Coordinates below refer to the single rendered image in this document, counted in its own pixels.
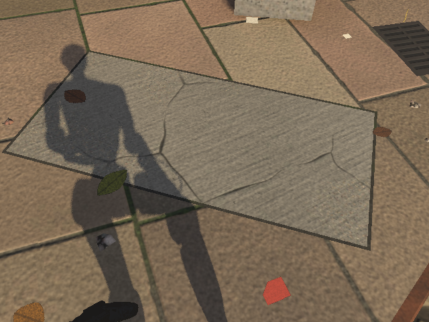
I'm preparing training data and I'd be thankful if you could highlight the robot left hand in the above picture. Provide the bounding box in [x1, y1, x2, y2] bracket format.
[69, 301, 139, 322]

